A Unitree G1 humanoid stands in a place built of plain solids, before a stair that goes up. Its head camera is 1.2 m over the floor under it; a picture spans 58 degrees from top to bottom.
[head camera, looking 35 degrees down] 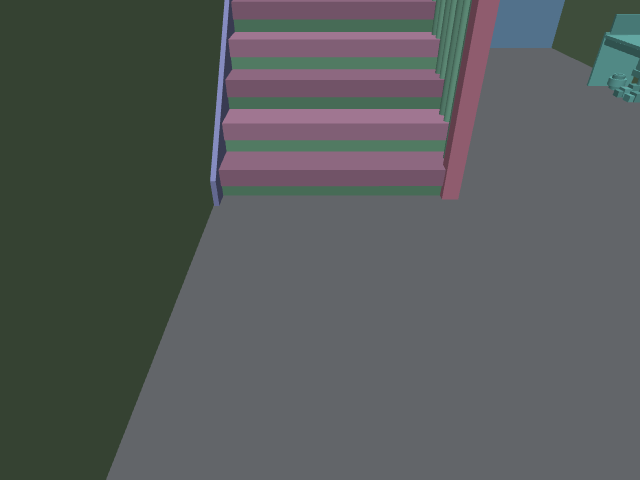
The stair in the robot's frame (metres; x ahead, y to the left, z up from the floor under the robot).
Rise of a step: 0.18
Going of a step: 0.23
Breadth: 1.32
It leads straight ahead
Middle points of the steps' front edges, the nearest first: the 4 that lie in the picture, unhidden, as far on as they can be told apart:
2.13 -0.07 0.17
2.36 -0.11 0.35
2.58 -0.11 0.52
2.81 -0.11 0.70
